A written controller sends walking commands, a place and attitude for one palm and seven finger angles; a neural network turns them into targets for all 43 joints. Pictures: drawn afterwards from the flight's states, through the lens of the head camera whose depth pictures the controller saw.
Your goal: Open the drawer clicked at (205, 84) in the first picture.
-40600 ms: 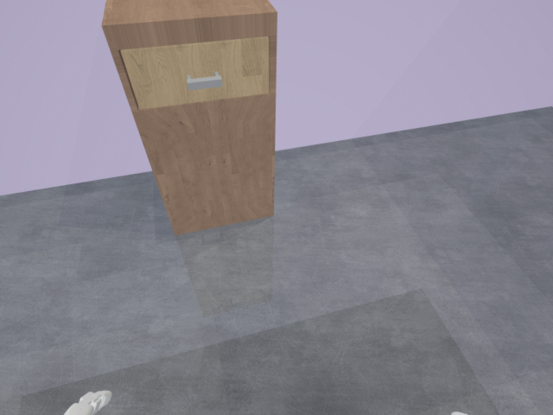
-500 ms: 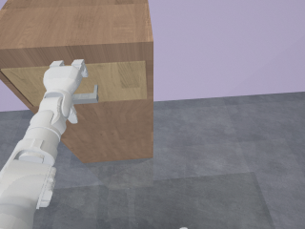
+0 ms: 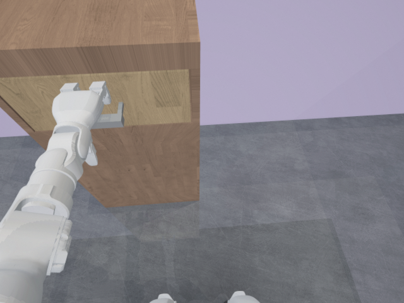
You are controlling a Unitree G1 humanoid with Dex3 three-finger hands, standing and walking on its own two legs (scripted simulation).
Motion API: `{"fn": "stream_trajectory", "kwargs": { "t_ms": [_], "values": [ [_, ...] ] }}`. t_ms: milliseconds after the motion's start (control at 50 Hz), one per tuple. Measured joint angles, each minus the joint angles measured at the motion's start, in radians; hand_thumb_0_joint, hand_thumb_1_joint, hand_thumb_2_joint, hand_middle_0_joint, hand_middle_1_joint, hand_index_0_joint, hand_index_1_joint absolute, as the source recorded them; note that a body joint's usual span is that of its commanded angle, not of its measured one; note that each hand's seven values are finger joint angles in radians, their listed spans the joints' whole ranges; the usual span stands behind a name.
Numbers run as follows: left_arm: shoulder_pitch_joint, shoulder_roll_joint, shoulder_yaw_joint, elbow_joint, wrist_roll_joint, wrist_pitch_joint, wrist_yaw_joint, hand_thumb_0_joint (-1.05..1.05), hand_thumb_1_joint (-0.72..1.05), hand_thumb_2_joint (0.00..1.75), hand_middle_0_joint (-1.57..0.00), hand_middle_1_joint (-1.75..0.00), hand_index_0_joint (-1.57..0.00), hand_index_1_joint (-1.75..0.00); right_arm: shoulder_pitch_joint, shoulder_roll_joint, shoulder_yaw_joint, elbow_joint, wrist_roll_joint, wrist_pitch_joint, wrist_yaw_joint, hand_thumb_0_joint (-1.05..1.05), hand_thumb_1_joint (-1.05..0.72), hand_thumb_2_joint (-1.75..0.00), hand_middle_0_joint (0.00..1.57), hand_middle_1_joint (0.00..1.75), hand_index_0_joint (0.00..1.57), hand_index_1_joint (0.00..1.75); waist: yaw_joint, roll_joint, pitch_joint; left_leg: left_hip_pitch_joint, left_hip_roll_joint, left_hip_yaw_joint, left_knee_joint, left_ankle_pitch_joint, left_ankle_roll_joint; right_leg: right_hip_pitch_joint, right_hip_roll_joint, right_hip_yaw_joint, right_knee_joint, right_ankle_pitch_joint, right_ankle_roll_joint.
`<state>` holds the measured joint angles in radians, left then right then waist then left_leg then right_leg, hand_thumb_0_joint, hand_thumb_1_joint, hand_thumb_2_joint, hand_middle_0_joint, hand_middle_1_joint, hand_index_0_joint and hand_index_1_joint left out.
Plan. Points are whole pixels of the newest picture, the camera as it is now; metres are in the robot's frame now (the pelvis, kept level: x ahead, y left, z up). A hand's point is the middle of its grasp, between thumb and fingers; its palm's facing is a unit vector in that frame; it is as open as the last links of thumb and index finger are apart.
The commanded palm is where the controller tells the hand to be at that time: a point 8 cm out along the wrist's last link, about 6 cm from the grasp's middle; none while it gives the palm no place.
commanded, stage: lower the fingers behind the handle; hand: left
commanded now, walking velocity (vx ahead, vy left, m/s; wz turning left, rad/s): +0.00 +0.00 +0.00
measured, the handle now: (101, 114) +0.53 +0.22 +0.00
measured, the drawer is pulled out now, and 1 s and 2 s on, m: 0.00 0.00 0.00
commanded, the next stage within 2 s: lift the hand off the handle in 1.12 s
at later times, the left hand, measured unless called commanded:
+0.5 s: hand (97, 128) +0.48 +0.22 +0.01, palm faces -0.03 +0.00 -1.00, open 13.8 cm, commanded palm +0.47 +0.22 +0.05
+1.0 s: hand (99, 127) +0.49 +0.22 +0.01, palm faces -0.03 +0.04 -1.00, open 13.7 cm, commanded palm +0.47 +0.22 +0.04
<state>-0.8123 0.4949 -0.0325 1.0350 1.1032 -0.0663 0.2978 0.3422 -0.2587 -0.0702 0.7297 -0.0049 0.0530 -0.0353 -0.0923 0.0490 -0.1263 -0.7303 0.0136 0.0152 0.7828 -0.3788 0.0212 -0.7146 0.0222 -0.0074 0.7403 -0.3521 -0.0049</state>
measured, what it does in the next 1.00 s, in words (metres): stands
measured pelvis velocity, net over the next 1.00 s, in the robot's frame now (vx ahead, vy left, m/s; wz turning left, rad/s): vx -0.03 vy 0.00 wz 0.00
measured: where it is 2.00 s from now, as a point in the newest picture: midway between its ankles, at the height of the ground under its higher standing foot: outside the picture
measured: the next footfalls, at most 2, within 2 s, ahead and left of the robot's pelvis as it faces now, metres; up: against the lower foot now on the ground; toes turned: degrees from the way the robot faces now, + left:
none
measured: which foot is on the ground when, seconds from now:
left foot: down 0.00-1.00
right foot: down 0.00-1.00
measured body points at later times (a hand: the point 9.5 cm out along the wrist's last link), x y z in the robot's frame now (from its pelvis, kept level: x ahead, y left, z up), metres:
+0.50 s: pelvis -0.01 +0.01 -0.01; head +0.10 +0.00 +0.42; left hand +0.48 +0.22 +0.07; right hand +0.00 -0.26 -0.14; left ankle -0.01 +0.11 -0.71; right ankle -0.01 -0.12 -0.71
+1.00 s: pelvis -0.03 +0.00 -0.03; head +0.09 +0.00 +0.40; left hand +0.48 +0.22 +0.06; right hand -0.03 -0.27 -0.15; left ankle -0.01 +0.11 -0.71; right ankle -0.01 -0.12 -0.71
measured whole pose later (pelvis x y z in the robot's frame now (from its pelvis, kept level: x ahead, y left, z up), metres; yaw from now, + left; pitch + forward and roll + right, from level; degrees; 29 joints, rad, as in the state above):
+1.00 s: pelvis -0.03 +0.00 -0.03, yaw +0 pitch +23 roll -2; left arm -0.98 0.51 -0.08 1.16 1.11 0.02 0.34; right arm 0.36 -0.26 -0.03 0.72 -0.01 0.04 -0.03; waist -0.14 0.06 -0.14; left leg -0.96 0.01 0.01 0.96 -0.41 0.03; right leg -0.94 0.02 -0.01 0.91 -0.38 0.00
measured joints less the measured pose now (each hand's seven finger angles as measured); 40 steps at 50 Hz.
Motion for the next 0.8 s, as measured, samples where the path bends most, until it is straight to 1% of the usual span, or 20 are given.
{"fn": "stream_trajectory", "kwargs": {
  "t_ms": [60, 140, 260, 340, 480, 580, 800],
  "values": [
    [-0.007, -0.01, -0.007, 0.006, -0.001, 0.007, 0.008, 0.0, -0.49, 0.3, -0.31, -1.21, -0.32, -1.2, 0.006, -0.001, -0.005, 0.007, -0.003, -0.001, 0.005, 0.0, -0.9, -0.9, 0.2, 0.3, 0.2, 0.29, -0.002, 0.003, -0.004, -0.015, 0.0, 0.0, 0.013, -0.005, 0.001, -0.013, 0.0, 0.0, 0.01, -0.004, 0.001],
    [-0.004, -0.023, 0.006, 0.018, -0.003, 0.014, 0.014, 0.0, -0.49, 0.3, -0.31, -1.21, -0.32, -1.2, 0.008, 0.0, 0.0, 0.01, -0.005, 0.004, 0.01, 0.0, -0.9, -0.9, 0.2, 0.3, 0.2, 0.29, -0.01, 0.003, -0.009, -0.026, 0.003, 0.006, 0.023, -0.012, 0.004, -0.027, 0.002, 0.006, 0.02, -0.007, 0.003],
    [0.011, -0.014, 0.036, 0.019, 0.011, 0.014, 0.027, 0.0, -0.49, 0.3, -0.31, -1.21, -0.32, -1.2, 0.01, 0.008, 0.009, 0.005, -0.01, 0.008, 0.013, 0.0, -0.9, -0.9, 0.2, 0.3, 0.2, 0.29, -0.021, 0.003, -0.013, -0.05, 0.006, 0.016, 0.042, -0.019, 0.007, -0.054, 0.005, 0.016, 0.038, -0.01, 0.007],
    [0.004, -0.015, 0.024, 0.021, 0.018, 0.01, 0.044, 0.0, -0.49, 0.3, -0.32, -1.21, -0.32, -1.2, 0.014, 0.01, 0.009, 0.01, -0.01, 0.006, 0.015, 0.0, -0.9, -0.9, 0.2, 0.3, 0.2, 0.29, -0.018, 0.006, -0.016, -0.069, 0.004, 0.014, 0.06, -0.024, 0.009, -0.072, 0.004, 0.014, 0.054, -0.015, 0.009],
    [-0.026, -0.023, 0.008, 0.048, 0.015, 0.035, 0.064, 0.0, -0.49, 0.3, -0.32, -1.24, -0.32, -1.2, 0.007, 0.011, 0.012, 0.014, -0.012, 0.005, 0.02, 0.0, -0.9, -0.9, 0.2, 0.3, 0.2, 0.29, -0.019, 0.009, -0.023, -0.099, 0.001, 0.014, 0.084, -0.028, 0.012, -0.1, 0.001, 0.014, 0.076, -0.019, 0.012],
    [-0.053, -0.025, -0.008, 0.074, 0.017, 0.059, 0.065, 0.0, -0.49, 0.3, -0.31, -1.25, -0.32, -1.2, 0.006, 0.01, 0.015, 0.008, -0.01, 0.003, 0.02, 0.0, -0.9, -0.9, 0.2, 0.3, 0.2, 0.29, -0.023, 0.008, -0.025, -0.116, 0.0, 0.013, 0.097, -0.029, 0.014, -0.117, -0.001, 0.012, 0.09, -0.02, 0.013],
    [-0.103, -0.009, -0.034, 0.097, 0.018, 0.073, 0.059, 0.0, -0.49, 0.3, -0.28, -1.29, -0.32, -1.2, 0.015, 0.004, 0.023, -0.007, -0.007, -0.004, 0.013, 0.0, -0.9, -0.9, 0.2, 0.3, 0.2, 0.29, -0.031, 0.004, -0.027, -0.175, 0.0, 0.006, 0.144, -0.032, 0.013, -0.174, -0.001, 0.006, 0.138, -0.027, 0.011]
  ]
}}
